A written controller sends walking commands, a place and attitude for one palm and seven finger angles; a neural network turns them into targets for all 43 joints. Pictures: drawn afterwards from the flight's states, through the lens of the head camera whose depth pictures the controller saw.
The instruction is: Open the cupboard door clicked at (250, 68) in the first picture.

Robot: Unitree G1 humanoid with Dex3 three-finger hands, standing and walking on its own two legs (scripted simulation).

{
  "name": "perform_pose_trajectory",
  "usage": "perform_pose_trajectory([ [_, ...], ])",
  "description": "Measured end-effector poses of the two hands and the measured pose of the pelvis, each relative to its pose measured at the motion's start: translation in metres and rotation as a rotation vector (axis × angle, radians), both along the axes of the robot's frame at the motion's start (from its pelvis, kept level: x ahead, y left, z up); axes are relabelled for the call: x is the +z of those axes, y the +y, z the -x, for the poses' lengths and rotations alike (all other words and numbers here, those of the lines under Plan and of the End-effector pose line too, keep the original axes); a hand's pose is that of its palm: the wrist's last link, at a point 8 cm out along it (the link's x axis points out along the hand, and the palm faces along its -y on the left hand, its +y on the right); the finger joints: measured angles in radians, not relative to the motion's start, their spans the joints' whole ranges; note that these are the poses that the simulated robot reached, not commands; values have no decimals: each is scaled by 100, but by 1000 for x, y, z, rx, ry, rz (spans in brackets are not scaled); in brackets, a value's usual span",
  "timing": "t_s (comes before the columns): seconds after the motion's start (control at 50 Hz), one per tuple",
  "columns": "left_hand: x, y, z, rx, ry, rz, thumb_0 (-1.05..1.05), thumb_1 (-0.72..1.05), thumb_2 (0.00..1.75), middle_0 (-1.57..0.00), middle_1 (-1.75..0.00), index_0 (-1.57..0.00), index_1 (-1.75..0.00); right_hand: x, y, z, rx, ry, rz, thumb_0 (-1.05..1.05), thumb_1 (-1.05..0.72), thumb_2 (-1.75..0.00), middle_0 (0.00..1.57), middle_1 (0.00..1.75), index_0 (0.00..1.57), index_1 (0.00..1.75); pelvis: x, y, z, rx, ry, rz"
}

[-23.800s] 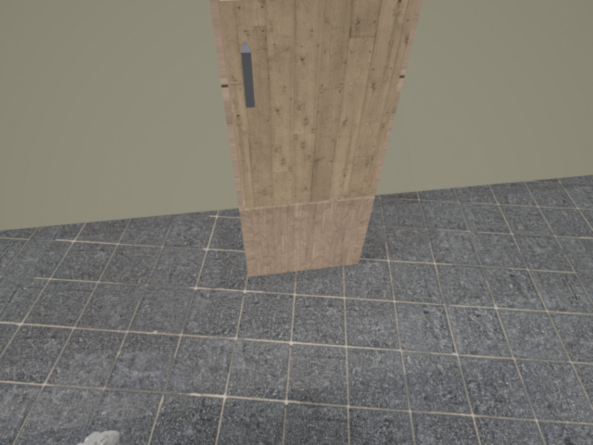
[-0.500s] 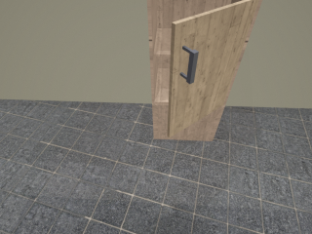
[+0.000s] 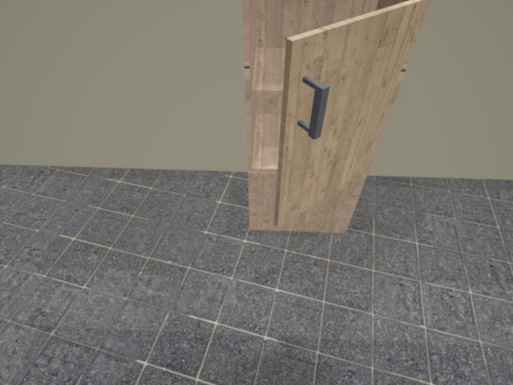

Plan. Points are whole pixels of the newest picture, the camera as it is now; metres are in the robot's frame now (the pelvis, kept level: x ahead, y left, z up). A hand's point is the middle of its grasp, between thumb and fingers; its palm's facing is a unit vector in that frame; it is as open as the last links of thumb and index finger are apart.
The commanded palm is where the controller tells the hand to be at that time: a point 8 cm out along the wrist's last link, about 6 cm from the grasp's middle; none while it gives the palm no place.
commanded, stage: look to check the result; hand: left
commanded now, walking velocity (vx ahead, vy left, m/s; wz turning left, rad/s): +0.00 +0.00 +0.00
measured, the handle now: (311, 108) +0.65 -0.08 +0.10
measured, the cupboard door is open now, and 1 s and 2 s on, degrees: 39 39 39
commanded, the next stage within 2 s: walk to a spot facing it in 0.32 s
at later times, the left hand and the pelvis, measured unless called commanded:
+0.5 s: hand out of the picture -0.01 +0.16 -0.18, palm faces +0.04 -0.99 -0.17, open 7.4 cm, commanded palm none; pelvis +0.01 +0.01 +0.00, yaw -1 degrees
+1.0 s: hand out of the picture +0.09 +0.14 -0.17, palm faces -0.13 -0.95 -0.28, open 7.4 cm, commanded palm none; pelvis +0.00 -0.04 -0.01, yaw -13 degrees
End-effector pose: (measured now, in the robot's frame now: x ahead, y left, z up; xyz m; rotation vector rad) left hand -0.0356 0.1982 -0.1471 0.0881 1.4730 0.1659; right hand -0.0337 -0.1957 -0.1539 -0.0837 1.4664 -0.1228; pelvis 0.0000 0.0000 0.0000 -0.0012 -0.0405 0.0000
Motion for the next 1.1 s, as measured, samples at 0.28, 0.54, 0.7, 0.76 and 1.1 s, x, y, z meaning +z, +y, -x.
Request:
perform_pose_trajectory([
  [0.28, 0, 9, -7, -12, -5, -6, 0, 91, 90, -20, -30, -20, -29, 1, 2, -1, -6, 3, 7, 1, -91, -90, 20, 30, 20, 29, 0, 6, -2, -5, 5, 0],
  [0.54, -1, 12, -22, -27, -20, -8, 0, 91, 90, -20, -30, -20, -29, 0, 1, -6, -18, -1, 20, 1, -91, -90, 20, 30, 20, 29, -1, 7, -5, -22, 8, -2],
  [0.7, -4, 19, -38, -77, 1, -29, 0, 91, 90, -20, -30, -20, -29, -8, -12, -7, -94, -21, 39, 1, -91, -90, 20, 30, 20, 29, -9, 2, -2, -90, 19, -19],
  [0.76, -2, 21, -54, -106, -10, -56, 0, 91, 90, -20, -30, -20, -29, -13, -24, -7, -122, -40, 46, 1, -91, -90, 20, 30, 20, 30, -12, -4, -3, -122, 18, -29],
  [1.1, 17, -17, -139, -301, -136, -98, 0, 91, 90, -20, -30, -20, -29, 12, -121, -78, -226, -256, 142, 1, -91, -90, 20, 30, 20, 29, -2, -45, -8, -298, 56, -49],
])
